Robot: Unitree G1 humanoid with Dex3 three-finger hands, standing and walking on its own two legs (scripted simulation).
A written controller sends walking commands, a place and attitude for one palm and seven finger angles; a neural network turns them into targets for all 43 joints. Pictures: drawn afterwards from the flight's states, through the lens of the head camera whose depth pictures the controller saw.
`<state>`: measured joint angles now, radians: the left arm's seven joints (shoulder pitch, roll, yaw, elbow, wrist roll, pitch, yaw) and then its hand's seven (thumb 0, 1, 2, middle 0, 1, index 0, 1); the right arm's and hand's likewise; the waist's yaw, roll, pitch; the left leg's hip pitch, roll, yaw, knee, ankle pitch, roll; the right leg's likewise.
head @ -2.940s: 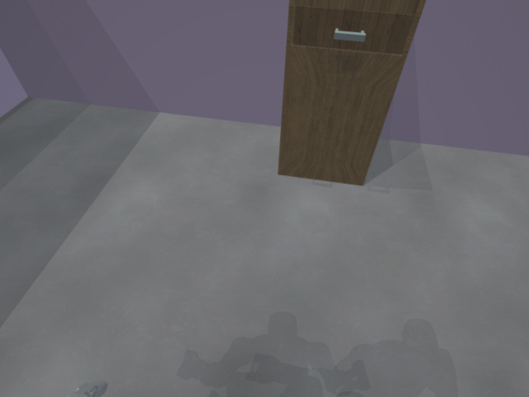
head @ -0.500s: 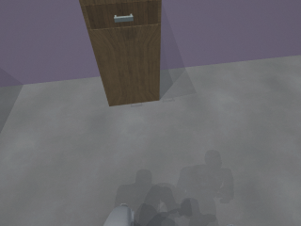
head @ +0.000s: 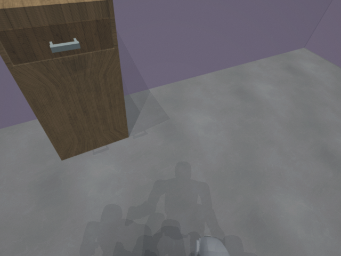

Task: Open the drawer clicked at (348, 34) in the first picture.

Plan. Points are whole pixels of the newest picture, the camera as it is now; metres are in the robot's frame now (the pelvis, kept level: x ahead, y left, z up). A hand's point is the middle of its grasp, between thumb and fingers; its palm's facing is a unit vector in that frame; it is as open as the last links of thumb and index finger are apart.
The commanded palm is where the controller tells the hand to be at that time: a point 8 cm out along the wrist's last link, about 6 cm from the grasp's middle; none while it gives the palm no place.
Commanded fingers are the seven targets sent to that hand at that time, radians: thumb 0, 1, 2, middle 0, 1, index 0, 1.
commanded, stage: walk to a spot facing it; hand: left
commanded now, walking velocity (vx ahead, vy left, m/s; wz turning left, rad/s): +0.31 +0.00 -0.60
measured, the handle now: (64, 44) +0.88 +0.51 +0.02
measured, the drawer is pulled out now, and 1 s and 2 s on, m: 0.00 0.00 0.00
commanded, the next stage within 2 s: turn to face it in 0.46 s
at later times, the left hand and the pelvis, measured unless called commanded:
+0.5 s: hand (132, 196) +0.32 +0.13 -0.17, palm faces -0.24 -0.93 -0.26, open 7.2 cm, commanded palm none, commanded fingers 0.00 0.90 0.90 -0.20 -0.30 -0.20 -0.30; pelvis +0.20 -0.05 -0.01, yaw -17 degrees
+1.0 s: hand (132, 173) +0.41 +0.15 -0.18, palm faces -0.18 -0.97 -0.15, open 7.4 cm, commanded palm none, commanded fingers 0.00 0.90 0.90 -0.20 -0.30 -0.20 -0.30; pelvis +0.33 -0.01 +0.00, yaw -14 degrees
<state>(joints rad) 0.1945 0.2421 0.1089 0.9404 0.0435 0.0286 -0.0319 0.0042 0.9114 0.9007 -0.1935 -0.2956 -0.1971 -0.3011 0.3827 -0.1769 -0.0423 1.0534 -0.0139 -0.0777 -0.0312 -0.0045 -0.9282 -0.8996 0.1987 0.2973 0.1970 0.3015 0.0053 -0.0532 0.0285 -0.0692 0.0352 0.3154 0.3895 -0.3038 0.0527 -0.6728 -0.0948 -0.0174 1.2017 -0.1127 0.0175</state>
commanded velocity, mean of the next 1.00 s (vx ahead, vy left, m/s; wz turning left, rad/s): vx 0.13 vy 0.00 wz -0.04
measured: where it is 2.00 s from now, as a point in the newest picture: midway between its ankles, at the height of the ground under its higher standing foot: (176, 252)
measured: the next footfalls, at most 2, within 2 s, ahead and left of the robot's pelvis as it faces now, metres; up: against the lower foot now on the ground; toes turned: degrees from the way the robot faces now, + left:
right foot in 0.30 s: +0.25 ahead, -0.11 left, +0.00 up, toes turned -18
left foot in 0.78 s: +0.43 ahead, +0.04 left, +0.00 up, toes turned -12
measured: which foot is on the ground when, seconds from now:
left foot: down 0.00-0.30, up 0.32-0.76, down 0.78-1.00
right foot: up 0.00-0.28, down 0.30-0.80, up 0.82-1.00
